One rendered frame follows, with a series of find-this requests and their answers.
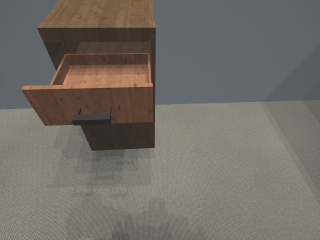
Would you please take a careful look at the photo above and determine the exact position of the drawer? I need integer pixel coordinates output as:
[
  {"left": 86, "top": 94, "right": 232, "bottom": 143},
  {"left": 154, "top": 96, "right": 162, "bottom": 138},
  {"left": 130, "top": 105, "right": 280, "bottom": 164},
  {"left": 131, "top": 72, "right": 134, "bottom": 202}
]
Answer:
[{"left": 21, "top": 53, "right": 153, "bottom": 126}]

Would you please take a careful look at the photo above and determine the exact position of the handle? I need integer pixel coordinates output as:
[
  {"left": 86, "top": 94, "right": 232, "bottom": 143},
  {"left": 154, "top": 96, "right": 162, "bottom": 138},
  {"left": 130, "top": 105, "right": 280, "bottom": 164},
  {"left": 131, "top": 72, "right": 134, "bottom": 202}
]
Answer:
[{"left": 71, "top": 106, "right": 112, "bottom": 126}]

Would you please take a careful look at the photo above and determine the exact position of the cabinet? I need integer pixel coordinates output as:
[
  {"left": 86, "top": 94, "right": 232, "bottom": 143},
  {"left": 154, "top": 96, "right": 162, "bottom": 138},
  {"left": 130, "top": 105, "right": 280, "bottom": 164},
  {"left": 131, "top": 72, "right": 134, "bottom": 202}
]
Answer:
[{"left": 37, "top": 0, "right": 156, "bottom": 151}]

